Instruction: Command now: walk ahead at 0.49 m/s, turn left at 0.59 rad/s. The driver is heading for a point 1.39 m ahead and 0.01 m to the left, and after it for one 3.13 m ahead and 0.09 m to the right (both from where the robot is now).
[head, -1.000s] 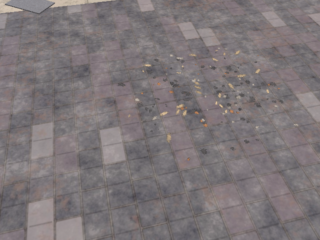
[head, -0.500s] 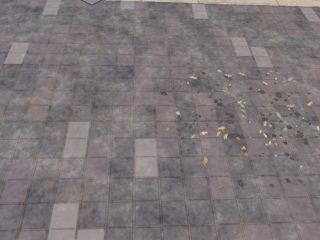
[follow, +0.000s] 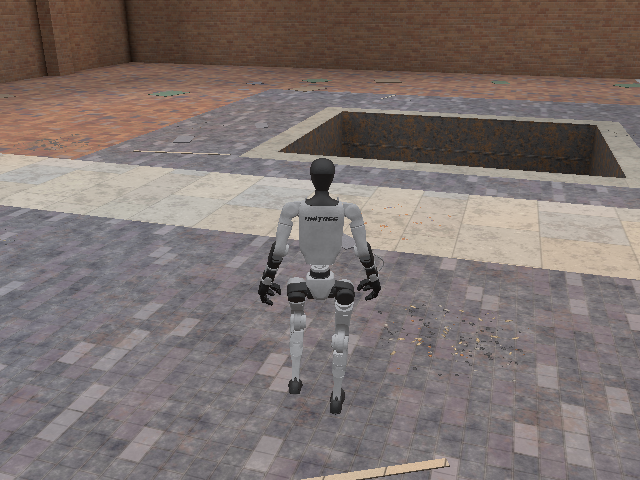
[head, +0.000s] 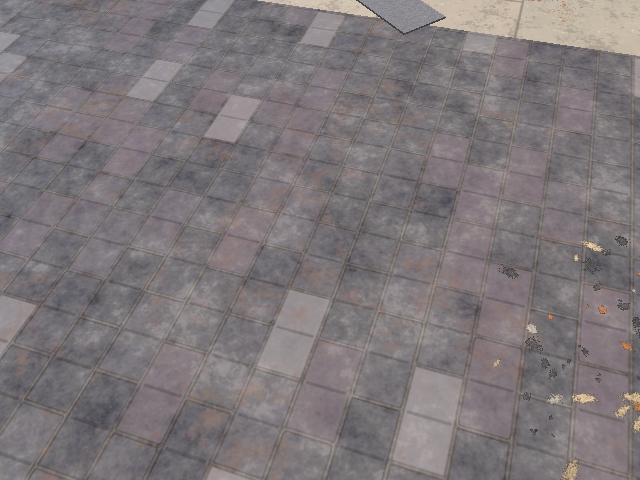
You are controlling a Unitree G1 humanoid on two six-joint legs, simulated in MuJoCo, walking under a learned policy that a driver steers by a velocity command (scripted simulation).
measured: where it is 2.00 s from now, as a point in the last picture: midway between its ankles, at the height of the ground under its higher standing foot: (268, 299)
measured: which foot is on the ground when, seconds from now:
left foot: up 0.00-0.28, down 0.30-0.86, up 0.88-1.00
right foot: down 0.00-0.30, up 0.32-0.82, down 0.84-1.00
